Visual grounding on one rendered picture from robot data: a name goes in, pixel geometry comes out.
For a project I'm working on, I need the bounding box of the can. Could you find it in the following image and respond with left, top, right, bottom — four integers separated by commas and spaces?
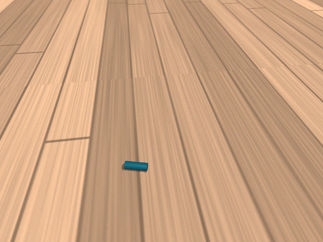
124, 161, 148, 171

